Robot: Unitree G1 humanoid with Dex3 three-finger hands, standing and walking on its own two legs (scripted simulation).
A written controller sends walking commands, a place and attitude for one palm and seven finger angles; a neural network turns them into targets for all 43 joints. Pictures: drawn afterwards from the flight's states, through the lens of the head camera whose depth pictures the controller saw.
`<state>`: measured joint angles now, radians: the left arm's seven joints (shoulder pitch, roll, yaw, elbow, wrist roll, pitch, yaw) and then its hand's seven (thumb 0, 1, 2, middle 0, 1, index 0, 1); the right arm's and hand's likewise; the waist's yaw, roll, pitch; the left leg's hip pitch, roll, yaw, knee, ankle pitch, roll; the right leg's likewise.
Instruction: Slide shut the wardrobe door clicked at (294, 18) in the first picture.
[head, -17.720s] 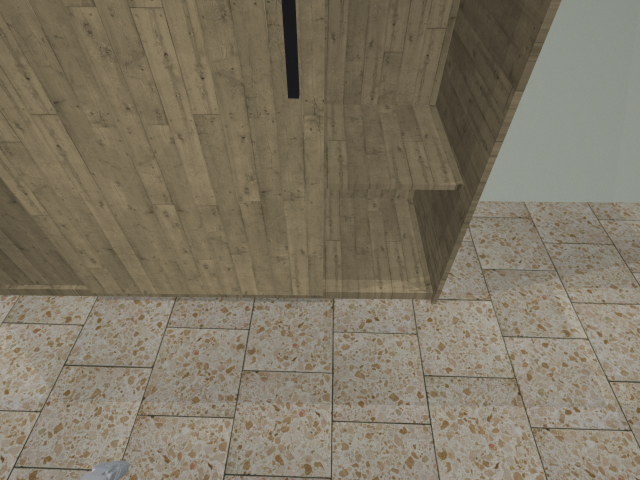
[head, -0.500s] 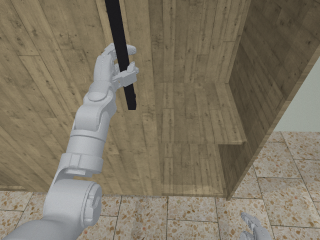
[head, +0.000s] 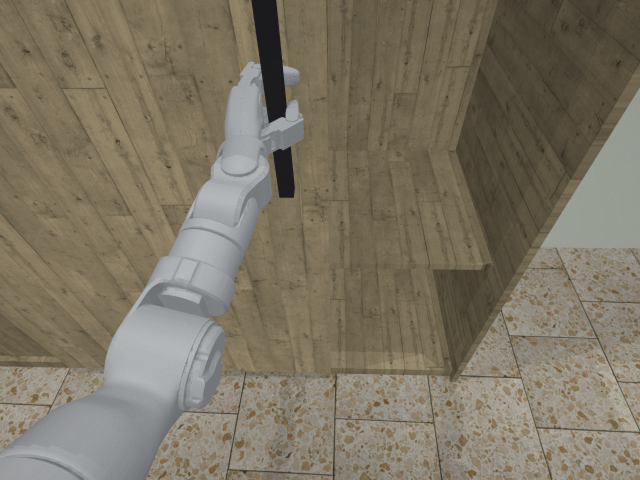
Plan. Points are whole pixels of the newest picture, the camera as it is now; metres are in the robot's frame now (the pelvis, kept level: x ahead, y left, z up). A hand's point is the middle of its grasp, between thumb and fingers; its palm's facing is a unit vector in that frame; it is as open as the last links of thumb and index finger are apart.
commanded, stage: step sideways, sliding the door along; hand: left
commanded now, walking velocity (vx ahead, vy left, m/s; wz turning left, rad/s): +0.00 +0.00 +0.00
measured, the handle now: (277, 87) +0.52 +0.08 +0.24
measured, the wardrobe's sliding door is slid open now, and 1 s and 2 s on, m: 0.38 0.29 0.00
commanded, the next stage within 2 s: none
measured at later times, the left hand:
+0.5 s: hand (328, 131) +0.47 +0.01 +0.21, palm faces -0.03 -0.99 -0.13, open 6.4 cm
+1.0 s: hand (375, 130) +0.48 -0.05 +0.21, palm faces +0.09 -0.99 -0.06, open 6.3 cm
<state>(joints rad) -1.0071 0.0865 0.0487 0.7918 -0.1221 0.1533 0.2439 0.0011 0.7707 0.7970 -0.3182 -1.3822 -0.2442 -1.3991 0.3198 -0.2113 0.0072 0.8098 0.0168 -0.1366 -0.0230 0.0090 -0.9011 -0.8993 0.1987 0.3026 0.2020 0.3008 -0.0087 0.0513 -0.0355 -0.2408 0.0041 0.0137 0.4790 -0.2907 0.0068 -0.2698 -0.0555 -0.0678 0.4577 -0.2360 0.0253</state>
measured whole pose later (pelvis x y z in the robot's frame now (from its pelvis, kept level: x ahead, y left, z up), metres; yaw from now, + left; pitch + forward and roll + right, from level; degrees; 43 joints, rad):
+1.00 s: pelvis +0.04 -0.18 -0.01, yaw +8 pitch -3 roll -1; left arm -0.87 0.15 -0.06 0.33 -0.09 -0.09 0.12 -0.06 0.76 0.86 -0.47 -1.40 -0.15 -1.33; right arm 0.07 -0.18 -0.04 0.63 0.04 -0.01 0.03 0.01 -0.90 -0.90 0.20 0.30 0.20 0.30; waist 0.07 0.01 0.30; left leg -0.20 0.11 0.04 0.60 -0.34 -0.05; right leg -0.47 0.01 -0.01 1.05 -0.42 -0.03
